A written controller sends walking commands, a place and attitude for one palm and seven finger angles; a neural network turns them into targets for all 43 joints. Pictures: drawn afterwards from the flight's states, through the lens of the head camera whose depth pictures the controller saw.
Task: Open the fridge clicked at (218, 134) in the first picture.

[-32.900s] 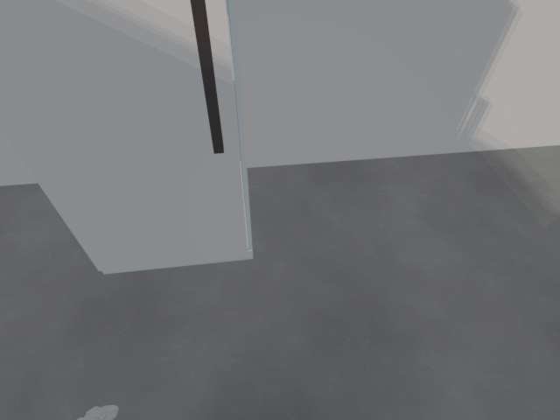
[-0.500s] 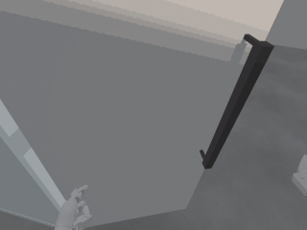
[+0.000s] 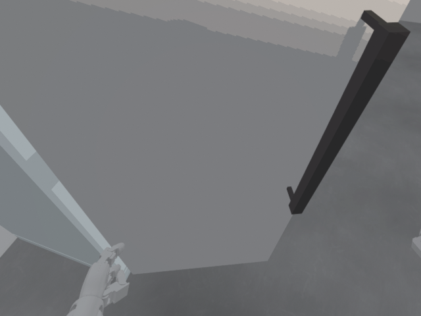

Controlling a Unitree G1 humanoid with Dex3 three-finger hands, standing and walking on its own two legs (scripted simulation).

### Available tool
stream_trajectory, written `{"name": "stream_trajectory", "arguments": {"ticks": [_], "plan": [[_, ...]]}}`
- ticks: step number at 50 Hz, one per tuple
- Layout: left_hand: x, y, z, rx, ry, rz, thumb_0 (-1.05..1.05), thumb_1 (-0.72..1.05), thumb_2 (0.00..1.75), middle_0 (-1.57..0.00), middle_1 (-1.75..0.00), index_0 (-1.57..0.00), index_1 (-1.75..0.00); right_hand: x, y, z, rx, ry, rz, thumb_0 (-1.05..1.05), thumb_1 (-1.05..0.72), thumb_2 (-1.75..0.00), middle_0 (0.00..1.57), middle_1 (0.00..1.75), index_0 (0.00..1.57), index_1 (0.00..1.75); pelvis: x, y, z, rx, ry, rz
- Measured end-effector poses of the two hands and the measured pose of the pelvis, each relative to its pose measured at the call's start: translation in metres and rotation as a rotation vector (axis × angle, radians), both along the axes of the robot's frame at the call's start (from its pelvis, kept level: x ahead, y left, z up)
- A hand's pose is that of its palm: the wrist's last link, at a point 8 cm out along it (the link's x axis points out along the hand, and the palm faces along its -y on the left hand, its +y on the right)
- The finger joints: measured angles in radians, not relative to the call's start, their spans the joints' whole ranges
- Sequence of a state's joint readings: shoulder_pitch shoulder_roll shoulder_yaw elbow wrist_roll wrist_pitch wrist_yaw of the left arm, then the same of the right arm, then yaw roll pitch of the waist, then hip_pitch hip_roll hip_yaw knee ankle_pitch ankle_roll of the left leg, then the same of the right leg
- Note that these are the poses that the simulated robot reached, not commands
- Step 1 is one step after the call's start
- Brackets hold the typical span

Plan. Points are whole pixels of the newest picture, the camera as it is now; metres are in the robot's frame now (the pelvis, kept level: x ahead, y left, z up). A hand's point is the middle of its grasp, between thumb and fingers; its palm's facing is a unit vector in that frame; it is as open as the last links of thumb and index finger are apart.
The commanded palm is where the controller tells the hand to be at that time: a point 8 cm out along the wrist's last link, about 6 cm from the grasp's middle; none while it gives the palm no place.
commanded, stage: step back with the hand held close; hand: right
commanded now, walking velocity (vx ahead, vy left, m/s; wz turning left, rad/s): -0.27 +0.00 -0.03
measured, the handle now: (321, 141) +0.40 -0.19 +0.13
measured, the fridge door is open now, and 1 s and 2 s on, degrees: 66 66 66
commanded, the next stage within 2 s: stop stepping back and stand still in 0.86 s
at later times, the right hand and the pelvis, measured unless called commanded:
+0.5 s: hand out of the picture +0.13 -0.28 +0.15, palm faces +0.45 +0.79 -0.43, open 7.5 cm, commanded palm +0.06 -0.32 +0.18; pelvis -0.07 -0.01 -0.01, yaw -3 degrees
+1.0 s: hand out of the picture +0.02 -0.26 +0.15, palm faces +0.40 +0.79 -0.47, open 7.4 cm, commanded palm -0.06 -0.30 +0.18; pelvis -0.19 +0.00 +0.00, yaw -2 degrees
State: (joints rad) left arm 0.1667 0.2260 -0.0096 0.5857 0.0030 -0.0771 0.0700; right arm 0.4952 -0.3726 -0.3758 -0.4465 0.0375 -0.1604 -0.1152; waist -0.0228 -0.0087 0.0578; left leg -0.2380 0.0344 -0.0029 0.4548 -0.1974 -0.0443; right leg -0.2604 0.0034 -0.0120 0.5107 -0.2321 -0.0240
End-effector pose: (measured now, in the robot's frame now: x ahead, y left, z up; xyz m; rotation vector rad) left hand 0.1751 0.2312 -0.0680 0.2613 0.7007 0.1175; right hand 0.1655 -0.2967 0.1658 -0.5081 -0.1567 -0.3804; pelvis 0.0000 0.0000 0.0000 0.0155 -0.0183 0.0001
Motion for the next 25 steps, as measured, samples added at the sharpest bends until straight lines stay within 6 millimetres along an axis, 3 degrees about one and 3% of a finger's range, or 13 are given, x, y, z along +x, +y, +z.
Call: {"name": "stream_trajectory", "arguments": {"ticks": [3, 12, 19, 25], "plan": [[-0.011, -0.002, -0.001, 0.01, 0.016, 0.021, 0.01, 0.91, 0.9, -0.21, -0.3, -0.2, -0.3, -0.009, -0.003, -0.001, -0.03, 0.023, 0.024, 0.02, -0.89, -0.9, 0.21, 0.3, 0.21, 0.3, -0.006, -0.004, -0.002, -0.006, 0.005, 0.001], [-0.03, -0.014, -0.011, -0.021, -0.011, -0.028, 0.01, 0.9, 0.9, -0.21, -0.3, -0.2, -0.3, -0.046, -0.009, 0.026, -0.119, -0.126, -0.04, 0.02, -0.88, -0.9, 0.21, 0.3, 0.21, 0.3, -0.028, 0.001, -0.01, 0.0, -0.005, -0.013], [-0.054, -0.008, -0.014, -0.005, 0.014, -0.02, 0.01, 0.9, 0.9, -0.21, -0.3, -0.2, -0.3, -0.063, -0.003, 0.008, -0.024, -0.133, -0.027, 0.02, -0.89, -0.9, 0.21, 0.3, 0.21, 0.3, -0.05, -0.002, -0.013, 0.011, 0.007, -0.032], [-0.082, -0.01, -0.006, 0.053, 0.027, 0.006, 0.02, 0.91, 0.9, -0.21, -0.3, -0.2, -0.3, -0.08, -0.019, 0.001, -0.039, -0.117, -0.008, 0.02, -0.88, -0.9, 0.21, 0.3, 0.21, 0.3, -0.072, -0.01, -0.013, 0.006, 0.006, -0.044]]}}
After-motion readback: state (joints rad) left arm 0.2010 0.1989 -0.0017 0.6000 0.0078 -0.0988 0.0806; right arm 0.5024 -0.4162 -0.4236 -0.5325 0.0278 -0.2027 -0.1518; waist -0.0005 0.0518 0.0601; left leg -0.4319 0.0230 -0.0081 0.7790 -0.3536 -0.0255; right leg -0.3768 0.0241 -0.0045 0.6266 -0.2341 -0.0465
